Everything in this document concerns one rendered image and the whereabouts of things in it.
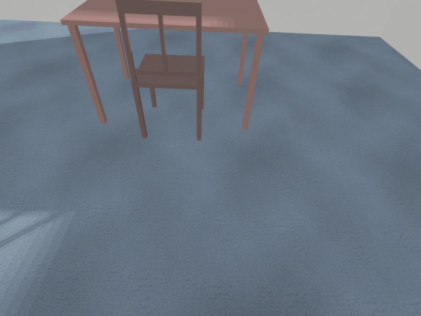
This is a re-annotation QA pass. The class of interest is table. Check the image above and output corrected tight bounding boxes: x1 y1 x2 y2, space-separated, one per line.
61 0 269 130

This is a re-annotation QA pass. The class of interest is chair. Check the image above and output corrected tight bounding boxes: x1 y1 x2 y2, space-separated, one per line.
115 0 205 140

